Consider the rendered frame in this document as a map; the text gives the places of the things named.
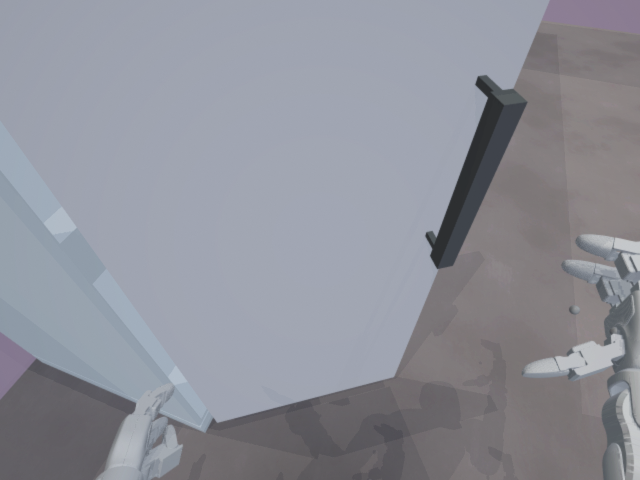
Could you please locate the fridge door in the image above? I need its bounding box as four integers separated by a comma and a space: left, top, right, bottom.
0, 0, 550, 423

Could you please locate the robot right forearm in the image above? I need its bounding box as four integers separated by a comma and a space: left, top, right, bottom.
602, 368, 640, 480

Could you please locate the handle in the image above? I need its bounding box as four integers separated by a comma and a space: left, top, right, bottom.
425, 75, 528, 269

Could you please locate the right robot hand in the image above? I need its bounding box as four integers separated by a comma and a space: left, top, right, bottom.
522, 234, 640, 381

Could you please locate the left robot hand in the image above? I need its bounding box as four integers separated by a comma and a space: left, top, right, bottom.
104, 383, 183, 480

